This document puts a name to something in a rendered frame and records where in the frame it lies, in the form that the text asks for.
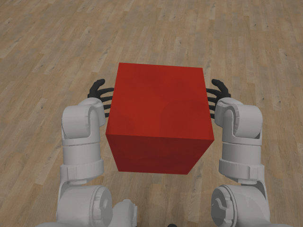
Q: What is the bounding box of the robot right upper arm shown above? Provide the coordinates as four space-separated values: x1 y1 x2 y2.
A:
211 184 293 227

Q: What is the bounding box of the robot right hand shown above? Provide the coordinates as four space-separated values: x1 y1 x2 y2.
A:
206 79 231 119

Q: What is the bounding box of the robot left thigh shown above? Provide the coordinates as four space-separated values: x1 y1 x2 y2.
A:
108 201 137 227

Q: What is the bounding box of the robot right forearm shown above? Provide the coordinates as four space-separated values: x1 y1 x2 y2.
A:
214 97 270 211

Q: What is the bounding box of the carton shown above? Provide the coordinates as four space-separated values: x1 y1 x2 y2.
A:
106 62 214 175

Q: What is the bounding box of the robot left forearm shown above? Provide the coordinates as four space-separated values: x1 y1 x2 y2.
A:
56 97 106 217

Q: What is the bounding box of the robot left hand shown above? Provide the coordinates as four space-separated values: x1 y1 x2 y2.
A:
88 79 114 117

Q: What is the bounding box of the robot left upper arm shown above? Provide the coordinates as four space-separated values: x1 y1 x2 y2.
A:
35 185 113 227

